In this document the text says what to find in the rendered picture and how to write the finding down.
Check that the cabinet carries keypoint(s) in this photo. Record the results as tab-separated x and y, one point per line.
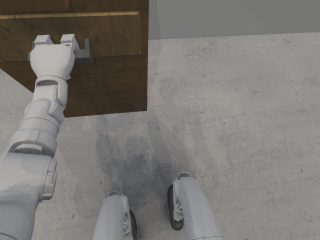
108	85

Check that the robot right thigh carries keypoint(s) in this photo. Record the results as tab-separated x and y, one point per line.
200	222

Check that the right robot shin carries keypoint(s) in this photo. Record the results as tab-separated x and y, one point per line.
178	211

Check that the robot left hand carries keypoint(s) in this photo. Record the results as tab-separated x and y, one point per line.
49	59

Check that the handle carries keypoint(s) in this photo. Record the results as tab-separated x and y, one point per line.
82	56
33	5

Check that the drawer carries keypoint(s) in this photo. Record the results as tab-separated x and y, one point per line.
110	33

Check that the robot left upper arm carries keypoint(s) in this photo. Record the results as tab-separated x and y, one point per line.
25	181

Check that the robot left forearm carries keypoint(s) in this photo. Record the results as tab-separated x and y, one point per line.
40	125

